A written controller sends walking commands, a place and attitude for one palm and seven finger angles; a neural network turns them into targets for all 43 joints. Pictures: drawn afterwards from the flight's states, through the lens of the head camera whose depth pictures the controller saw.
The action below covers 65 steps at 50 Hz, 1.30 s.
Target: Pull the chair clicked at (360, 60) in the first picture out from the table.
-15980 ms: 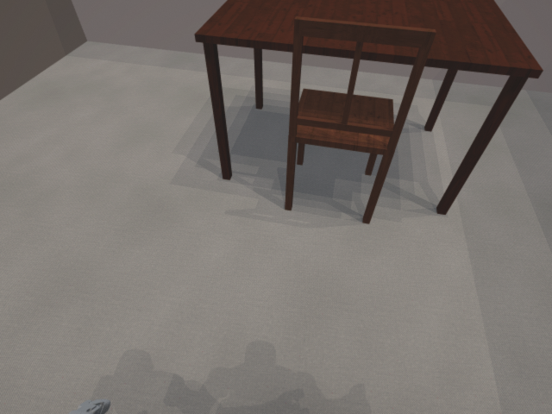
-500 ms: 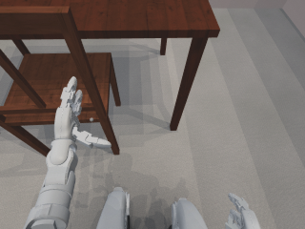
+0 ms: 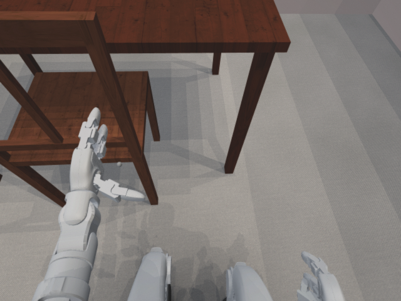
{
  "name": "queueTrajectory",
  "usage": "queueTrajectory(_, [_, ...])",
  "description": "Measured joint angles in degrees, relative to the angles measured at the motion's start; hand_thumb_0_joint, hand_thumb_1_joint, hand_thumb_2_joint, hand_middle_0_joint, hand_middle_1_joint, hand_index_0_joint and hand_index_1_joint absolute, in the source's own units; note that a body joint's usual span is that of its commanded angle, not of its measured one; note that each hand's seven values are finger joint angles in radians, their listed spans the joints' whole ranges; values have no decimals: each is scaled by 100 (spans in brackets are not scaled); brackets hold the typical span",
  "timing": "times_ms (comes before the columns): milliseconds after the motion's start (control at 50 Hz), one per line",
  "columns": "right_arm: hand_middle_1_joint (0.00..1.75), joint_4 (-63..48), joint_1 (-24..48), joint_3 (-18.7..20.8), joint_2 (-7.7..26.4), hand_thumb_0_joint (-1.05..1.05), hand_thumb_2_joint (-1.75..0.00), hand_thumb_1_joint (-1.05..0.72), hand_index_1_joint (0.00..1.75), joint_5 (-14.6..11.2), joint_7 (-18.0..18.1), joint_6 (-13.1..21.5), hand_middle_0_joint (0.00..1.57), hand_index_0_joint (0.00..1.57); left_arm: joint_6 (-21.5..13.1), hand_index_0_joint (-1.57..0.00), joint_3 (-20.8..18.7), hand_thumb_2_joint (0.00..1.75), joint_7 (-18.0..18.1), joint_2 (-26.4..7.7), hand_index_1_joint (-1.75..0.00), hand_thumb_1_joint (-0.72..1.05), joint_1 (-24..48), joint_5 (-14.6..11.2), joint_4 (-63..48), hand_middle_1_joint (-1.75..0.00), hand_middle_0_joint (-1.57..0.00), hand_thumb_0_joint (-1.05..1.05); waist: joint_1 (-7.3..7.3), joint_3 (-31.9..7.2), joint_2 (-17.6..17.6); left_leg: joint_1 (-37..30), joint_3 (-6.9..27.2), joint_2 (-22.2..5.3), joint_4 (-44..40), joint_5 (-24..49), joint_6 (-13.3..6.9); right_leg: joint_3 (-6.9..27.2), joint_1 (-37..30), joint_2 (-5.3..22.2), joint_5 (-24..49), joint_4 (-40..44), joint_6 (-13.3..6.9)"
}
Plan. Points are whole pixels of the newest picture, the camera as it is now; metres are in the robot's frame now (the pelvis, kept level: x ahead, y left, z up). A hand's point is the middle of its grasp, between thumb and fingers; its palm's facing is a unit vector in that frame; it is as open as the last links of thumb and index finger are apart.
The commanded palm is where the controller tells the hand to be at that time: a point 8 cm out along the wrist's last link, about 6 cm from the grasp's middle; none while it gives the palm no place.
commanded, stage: aim the fingers beside a spindle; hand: left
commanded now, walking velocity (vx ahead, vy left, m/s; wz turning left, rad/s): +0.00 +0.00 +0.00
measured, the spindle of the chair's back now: (27, 103) +0.50 +0.41 +0.04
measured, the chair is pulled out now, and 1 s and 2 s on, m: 0.00 0.00 0.00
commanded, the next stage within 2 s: push the fingers through the gap in 0.02 s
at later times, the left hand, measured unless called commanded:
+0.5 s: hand (119, 147) +0.40 +0.18 +0.04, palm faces +0.09 -1.00 -0.02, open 16.9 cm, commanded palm +0.37 +0.23 +0.04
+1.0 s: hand (124, 128) +0.45 +0.18 +0.04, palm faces +0.12 -0.99 -0.03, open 16.9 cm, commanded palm +0.42 +0.23 +0.04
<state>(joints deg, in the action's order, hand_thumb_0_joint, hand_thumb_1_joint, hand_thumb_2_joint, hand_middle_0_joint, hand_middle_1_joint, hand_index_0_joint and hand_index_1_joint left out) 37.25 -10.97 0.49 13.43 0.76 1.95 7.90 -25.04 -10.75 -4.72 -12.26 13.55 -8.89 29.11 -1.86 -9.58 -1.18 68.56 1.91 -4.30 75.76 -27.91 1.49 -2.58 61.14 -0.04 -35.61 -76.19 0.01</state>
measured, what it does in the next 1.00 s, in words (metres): stands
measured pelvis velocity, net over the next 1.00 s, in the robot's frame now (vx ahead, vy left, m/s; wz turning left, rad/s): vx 0.00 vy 0.00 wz -0.02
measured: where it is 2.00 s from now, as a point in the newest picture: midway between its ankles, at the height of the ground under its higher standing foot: outside the picture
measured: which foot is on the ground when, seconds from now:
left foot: down 0.00-1.00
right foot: down 0.00-1.00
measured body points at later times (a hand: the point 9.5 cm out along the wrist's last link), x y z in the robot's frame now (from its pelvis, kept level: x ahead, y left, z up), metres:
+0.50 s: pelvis +0.00 +0.00 +0.00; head +0.10 +0.02 +0.44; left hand +0.39 +0.24 +0.04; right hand +0.13 -0.25 -0.11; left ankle +0.07 +0.13 -0.61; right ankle +0.01 -0.12 -0.61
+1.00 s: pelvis +0.00 +0.00 -0.01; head +0.12 +0.01 +0.43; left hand +0.43 +0.24 +0.04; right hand +0.09 -0.26 -0.12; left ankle +0.07 +0.13 -0.61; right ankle +0.01 -0.12 -0.61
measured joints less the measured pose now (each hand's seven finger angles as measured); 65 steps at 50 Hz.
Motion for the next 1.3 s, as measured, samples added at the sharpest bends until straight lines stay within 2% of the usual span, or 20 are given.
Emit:
queueTrajectory(180, [30, -4, 9, -32, -15, 1, -90, -90, 30, -4, -2, -25, 21, 21, -28, -6, -3, 30, -43, -31, -8, -50, -33, -17, -2, -8, -6, -1, 27, -12, -4, -9, 19, 8, 14, -13, -5, -16, -27, 2, -10, 6, 6])
queueTrajectory(320, [30, 92, 24, -43, -9, 1, -90, -90, 30, 3, 38, 20, 21, 21, -37, -6, -45, 30, -24, -89, -8, -50, 387, 21, 318, -8, -6, -1, 10, 5, -6, 104, 58, 19, 81, -10, -5, -48, 60, 6, -12, -44, 8])
queueTrajectory(540, [30, 142, -135, -25, -14, 1, -90, -90, 30, 8, -19, -77, 21, 21, 85, -6, -264, 30, -18, -203, -8, -50, 903, 74, 781, -8, -6, -1, -114, -34, -30, 168, 5, -13, 38, 4, -20, 9, 158, -23, 34, -1, 24])
queueTrajectory(1000, [30, 326, -340, 12, 24, 1, -90, -90, 30, 67, -98, -170, 21, 21, -122, -6, -709, 30, 37, -474, -8, -50, 1949, 264, 1923, -8, -6, -1, -299, -51, -34, 388, -13, -52, 64, 22, 0, 42, 418, -65, 55, -59, 5])
queueTrajectory(1300, [30, 342, -400, -17, 57, 1, -90, -90, 30, 79, -134, -251, 21, 21, -169, -7, -1050, 30, -152, -844, -8, -50, 2601, 328, 2633, -8, -6, -1, -414, -56, -38, 599, 9, -87, 186, 7, 12, 37, 634, -105, 48, -179, -7])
